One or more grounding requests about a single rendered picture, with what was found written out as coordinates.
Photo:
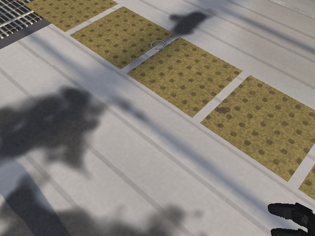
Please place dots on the right robot hand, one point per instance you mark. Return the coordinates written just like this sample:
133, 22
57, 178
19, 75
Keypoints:
299, 214

